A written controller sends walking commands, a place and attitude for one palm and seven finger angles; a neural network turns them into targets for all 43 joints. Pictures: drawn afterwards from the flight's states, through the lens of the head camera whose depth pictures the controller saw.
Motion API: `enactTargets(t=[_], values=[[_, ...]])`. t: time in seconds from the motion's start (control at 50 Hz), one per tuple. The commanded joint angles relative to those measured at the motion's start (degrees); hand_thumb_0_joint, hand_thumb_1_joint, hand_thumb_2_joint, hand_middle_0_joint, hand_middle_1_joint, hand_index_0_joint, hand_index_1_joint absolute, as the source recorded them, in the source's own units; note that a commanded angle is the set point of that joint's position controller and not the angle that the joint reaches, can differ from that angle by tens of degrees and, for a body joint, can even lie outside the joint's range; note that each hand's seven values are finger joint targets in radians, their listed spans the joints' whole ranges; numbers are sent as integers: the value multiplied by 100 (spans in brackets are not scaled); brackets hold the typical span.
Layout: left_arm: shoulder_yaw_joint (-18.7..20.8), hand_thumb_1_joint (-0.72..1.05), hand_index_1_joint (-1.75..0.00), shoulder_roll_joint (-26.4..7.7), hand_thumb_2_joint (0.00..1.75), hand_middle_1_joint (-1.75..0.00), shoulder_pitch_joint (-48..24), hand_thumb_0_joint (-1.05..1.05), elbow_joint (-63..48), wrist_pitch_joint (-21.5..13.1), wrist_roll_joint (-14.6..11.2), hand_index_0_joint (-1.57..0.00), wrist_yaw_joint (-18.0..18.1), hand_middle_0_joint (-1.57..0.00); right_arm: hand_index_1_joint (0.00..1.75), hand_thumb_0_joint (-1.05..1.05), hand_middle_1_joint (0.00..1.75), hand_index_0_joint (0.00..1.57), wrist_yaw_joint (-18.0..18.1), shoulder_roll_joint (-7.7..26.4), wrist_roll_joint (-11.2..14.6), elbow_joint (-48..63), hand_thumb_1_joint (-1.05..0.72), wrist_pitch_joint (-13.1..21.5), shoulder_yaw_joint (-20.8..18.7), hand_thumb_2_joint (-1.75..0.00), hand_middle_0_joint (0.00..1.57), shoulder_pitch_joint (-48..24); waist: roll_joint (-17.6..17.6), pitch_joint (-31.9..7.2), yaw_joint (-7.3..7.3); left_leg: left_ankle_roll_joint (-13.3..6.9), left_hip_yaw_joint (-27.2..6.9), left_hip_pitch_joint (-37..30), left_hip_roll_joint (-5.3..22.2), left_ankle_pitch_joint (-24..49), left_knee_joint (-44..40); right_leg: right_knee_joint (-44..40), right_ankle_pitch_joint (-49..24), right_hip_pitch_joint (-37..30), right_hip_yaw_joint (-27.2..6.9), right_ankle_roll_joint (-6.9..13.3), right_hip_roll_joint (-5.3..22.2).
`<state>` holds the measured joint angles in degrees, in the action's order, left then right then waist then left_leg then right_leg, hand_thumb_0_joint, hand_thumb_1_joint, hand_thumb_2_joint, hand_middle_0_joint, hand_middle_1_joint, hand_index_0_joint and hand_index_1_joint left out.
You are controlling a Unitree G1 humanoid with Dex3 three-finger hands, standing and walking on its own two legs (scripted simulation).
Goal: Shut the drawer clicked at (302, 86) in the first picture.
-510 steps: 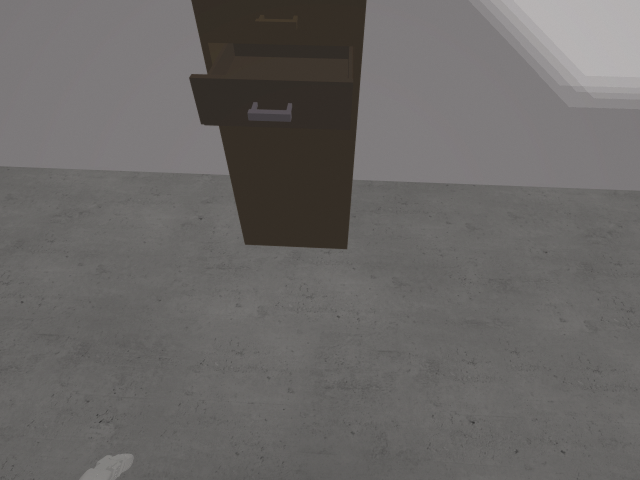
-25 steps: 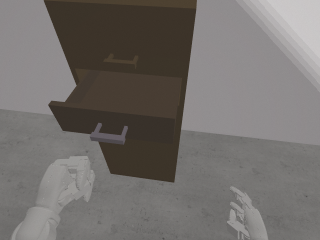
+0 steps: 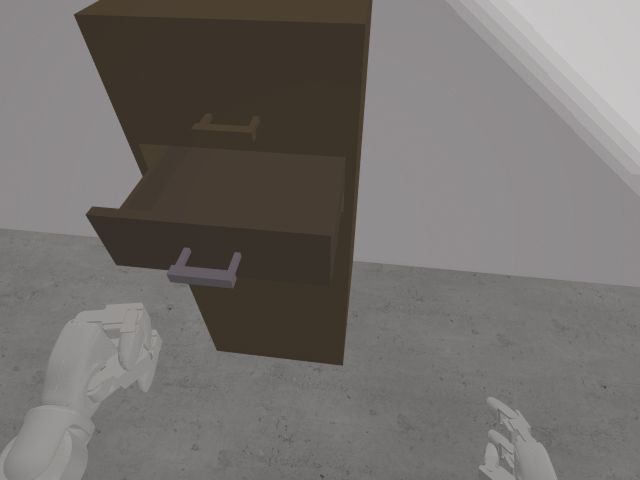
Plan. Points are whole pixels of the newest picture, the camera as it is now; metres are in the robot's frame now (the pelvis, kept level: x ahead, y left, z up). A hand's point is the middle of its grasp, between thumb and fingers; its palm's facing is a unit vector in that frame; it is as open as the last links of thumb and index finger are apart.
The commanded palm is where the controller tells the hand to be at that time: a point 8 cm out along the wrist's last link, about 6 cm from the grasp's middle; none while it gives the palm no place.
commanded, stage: bring the fist close to the handle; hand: left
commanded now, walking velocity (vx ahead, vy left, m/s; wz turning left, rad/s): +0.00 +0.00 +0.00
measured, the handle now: (206, 266) +0.42 +0.22 +0.01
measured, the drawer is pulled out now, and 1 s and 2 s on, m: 0.20 0.20 0.19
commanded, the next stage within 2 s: push the drawer shut in 1.44 s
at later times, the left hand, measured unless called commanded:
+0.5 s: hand (187, 344) +0.26 +0.18 +0.06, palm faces -0.05 -1.00 -0.04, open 3.3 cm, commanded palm +0.24 +0.24 +0.06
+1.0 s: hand (210, 330) +0.31 +0.18 +0.01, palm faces -0.07 -1.00 -0.03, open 3.3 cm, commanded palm +0.29 +0.24 +0.01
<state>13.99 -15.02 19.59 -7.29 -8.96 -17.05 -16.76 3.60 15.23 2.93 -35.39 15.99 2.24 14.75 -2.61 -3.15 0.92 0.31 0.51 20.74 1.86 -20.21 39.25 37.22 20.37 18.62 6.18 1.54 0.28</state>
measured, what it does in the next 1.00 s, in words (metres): stands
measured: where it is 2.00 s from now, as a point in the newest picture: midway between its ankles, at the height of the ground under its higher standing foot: outside the picture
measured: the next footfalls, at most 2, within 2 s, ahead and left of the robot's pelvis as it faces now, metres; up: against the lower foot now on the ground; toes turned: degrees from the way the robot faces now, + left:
none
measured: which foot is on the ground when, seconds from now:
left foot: down 0.00-1.00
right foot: down 0.00-1.00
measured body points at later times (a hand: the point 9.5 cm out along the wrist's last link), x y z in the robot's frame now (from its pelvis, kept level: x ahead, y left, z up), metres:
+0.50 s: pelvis +0.00 +0.00 -0.01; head +0.02 -0.01 +0.44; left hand +0.25 +0.24 +0.07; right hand +0.15 -0.24 -0.09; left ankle +0.00 +0.12 -0.72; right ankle -0.01 -0.10 -0.72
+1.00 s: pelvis -0.01 +0.00 -0.03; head +0.05 +0.00 +0.41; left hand +0.30 +0.23 +0.01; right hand +0.13 -0.24 -0.13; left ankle +0.00 +0.12 -0.72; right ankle -0.01 -0.10 -0.72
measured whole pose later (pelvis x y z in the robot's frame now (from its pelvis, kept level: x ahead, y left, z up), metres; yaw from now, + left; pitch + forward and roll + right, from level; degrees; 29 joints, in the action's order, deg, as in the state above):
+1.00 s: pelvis -0.01 +0.00 -0.03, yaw -1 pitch +12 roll +0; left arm 12.1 -13.7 -4.3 23.1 -22.2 -13.3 -16.9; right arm 1.9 14.5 1.3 -35.4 10.8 1.2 13.9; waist -0.9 -4.7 -1.7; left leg -0.1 1.3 40.5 1.6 -24.8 53.2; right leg 52.6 25.3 39.3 5.0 1.5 1.3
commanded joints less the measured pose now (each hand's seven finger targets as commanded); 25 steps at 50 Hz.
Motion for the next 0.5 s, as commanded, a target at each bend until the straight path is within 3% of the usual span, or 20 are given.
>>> enactTargets(t=[0.0,0.04,0.06,0.1,0.14,0.22,0.34,0.36,0.38,0.46,0.48], values=[[420,90,-160,-1020,90,-160,-1034,0,-951,-274,-129,-140,-209,-140,30,0,30,20,102,629,9,921,-90,458,-256,-90,20,-626,183,-447,-35,-202,-65,-188,-212,800,-523,-874,-661,-42,-555,-145,35],[352,90,-160,-975,90,-160,-1394,0,-873,-326,-135,-140,-217,-140,30,0,30,20,131,625,3,888,-90,489,-231,-90,20,-643,155,-458,-75,-202,-73,-213,-225,737,-527,-878,-532,3,-557,-154,37],[346,90,-160,-937,90,-160,-1574,0,-725,-383,-150,-140,-204,-140,30,0,30,20,142,623,-1,840,-90,502,-225,-90,20,-626,303,-360,-125,-195,-97,-190,-220,678,-529,-864,-458,85,-524,-167,27],[362,90,-160,-854,90,-160,-1569,0,-435,-485,-171,-140,-181,-140,30,0,30,20,133,618,-14,792,-90,509,-229,-90,20,-589,353,-346,-104,-194,-102,-127,-235,707,-498,-824,-507,118,-544,-153,6],[274,90,-160,-790,90,-160,-1661,0,-271,-564,-122,-140,-172,-140,30,0,30,20,119,621,-15,785,-90,511,-246,-90,20,-581,234,-489,-91,-180,-75,-140,-247,739,-476,-724,-609,137,-505,-150,11],[403,90,-160,-980,90,-160,-1679,0,52,-625,-9,-140,-186,-140,30,0,30,20,73,643,-44,793,-90,447,-275,-90,20,-484,194,-775,-50,-175,-42,-37,-254,1010,-386,-534,-1060,2,-511,-138,30],[256,90,-160,-758,90,-160,-1698,0,45,-879,10,-140,-146,-140,30,0,30,20,-2,599,-78,869,-90,396,-308,-90,20,-441,3,-1010,-37,-149,-16,-23,-250,1296,-253,-248,-1504,70,-413,-109,-5],[166,90,-160,-661,90,-160,-1759,0,37,-931,19,-140,-120,-140,30,0,30,20,-15,589,-81,872,-90,393,-312,-90,20,-425,11,-1018,-78,-143,-30,-46,-239,1318,-232,-198,-1522,156,-371,-110,-19],[160,90,-160,-696,90,-160,-1797,0,97,-972,29,-140,-82,-140,30,0,30,20,-20,618,-98,860,-90,374,-317,-90,20,-398,258,-960,-104,-159,-55,44,-225,1312,-192,-170,-1510,202,-373,-116,-39],[1,90,-160,-562,90,-160,-1920,0,333,-1112,136,-140,3,-140,30,0,30,20,-54,625,-100,841,-90,301,-352,-90,20,-359,149,-909,-151,-135,-56,208,-230,1113,-107,-34,-1276,483,-363,-111,-27],[99,90,-160,-722,90,-160,-2010,0,440,-1125,174,-140,45,-140,30,0,30,20,-51,653,-109,813,-90,255,-359,-90,20,-329,306,-881,-175,-155,-55,320,-226,1061,-51,-16,-1202,517,-395,-118,-33]])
